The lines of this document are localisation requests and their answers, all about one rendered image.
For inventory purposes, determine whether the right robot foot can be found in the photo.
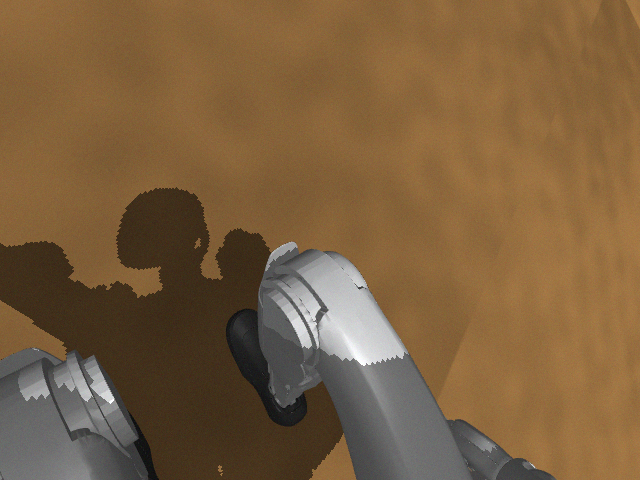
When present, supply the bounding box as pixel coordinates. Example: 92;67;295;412
226;309;307;427

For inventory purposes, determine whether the right robot arm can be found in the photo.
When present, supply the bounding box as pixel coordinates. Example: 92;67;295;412
496;458;556;480

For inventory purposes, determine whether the left robot foot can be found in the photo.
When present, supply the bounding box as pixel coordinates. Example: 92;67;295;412
127;410;159;480

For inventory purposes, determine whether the right robot hand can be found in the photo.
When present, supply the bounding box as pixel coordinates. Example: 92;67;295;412
445;417;513;480

